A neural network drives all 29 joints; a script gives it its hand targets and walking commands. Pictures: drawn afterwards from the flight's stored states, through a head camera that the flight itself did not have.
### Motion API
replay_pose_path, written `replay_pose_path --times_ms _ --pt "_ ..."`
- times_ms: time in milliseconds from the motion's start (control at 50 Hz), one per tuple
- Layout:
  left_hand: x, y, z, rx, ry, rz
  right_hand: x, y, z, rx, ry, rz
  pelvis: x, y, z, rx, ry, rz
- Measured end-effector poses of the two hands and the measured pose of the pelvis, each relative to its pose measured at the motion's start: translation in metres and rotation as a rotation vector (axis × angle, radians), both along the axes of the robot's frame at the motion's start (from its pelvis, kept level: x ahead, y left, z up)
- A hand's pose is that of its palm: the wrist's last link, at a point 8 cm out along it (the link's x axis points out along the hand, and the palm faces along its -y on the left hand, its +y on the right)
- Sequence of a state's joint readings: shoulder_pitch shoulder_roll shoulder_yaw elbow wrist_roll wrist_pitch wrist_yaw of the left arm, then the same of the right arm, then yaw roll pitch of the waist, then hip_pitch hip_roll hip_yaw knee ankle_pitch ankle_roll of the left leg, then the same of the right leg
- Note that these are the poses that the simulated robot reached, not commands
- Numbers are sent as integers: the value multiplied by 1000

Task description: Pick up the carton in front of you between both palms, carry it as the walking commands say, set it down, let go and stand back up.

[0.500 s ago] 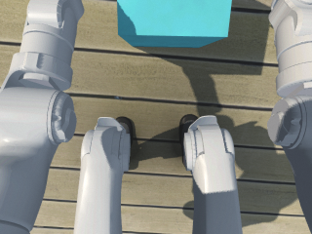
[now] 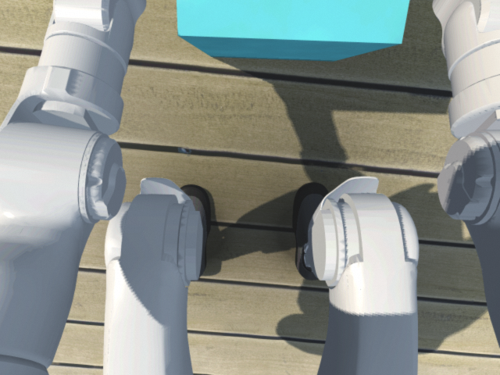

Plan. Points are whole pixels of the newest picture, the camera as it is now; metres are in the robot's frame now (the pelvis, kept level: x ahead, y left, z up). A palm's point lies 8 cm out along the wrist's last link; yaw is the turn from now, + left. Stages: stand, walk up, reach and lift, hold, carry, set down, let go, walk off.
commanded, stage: reach and lift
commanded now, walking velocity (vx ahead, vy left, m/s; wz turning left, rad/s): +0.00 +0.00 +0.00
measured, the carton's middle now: out of the picture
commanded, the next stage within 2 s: none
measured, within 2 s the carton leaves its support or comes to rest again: leaves its support in 0.62 s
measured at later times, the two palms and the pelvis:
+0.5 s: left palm out of the picture +0.57 +0.11 -0.17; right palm out of the picture +0.56 -0.20 -0.17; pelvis -0.01 +0.00 +0.00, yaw +0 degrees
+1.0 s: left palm out of the picture +0.51 +0.11 +0.03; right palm out of the picture +0.50 -0.19 +0.03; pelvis -0.02 +0.00 +0.09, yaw -1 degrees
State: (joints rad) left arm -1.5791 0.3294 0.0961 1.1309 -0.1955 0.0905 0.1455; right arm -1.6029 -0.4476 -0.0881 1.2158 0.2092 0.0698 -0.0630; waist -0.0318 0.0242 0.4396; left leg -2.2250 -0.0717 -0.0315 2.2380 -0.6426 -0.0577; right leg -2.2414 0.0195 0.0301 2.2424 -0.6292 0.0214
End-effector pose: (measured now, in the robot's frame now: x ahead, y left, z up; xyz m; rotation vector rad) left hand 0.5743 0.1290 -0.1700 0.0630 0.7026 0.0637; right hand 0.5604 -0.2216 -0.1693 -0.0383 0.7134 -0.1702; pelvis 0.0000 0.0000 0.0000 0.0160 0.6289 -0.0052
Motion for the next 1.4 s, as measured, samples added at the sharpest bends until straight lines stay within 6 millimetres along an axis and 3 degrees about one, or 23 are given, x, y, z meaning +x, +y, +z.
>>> replay_pose_path --times_ms 140,220,520,620,700,800,880,960,1160,1400 --pt "-6 -4 3 -7 7 -6 -5 8 3 13 6 14 -6 1 3 1 -6 0" --pt "-8 -20 4 -31 9 -40 -4 23 3 34 4 39 -11 1 7 -1 -18 0" --pt "-9 -21 1 -77 14 5 -3 20 2 67 11 54 -4 0 -2 3 -42 6" --pt "-11 -25 10 -45 20 28 -9 24 9 22 23 13 0 0 0 3 -10 2" --pt "-16 -26 43 -47 -21 29 -15 25 41 18 -17 -24 -3 0 13 5 -23 -6" --pt "-30 -26 104 -60 -47 45 -27 26 102 44 -45 -34 -7 1 33 4 37 -17" --pt "-46 -25 148 -61 -23 48 -43 26 148 41 -22 -30 -11 2 55 4 73 -22" --pt "-60 -24 182 -53 -7 43 -56 28 182 34 -3 -24 -18 3 79 6 94 -25" --pt "-70 -20 232 -51 -23 39 -70 31 228 36 -20 -29 -24 5 119 4 118 -29" --pt "-87 -13 299 -55 -26 49 -87 38 295 48 -23 -38 0 5 174 2 88 -33"
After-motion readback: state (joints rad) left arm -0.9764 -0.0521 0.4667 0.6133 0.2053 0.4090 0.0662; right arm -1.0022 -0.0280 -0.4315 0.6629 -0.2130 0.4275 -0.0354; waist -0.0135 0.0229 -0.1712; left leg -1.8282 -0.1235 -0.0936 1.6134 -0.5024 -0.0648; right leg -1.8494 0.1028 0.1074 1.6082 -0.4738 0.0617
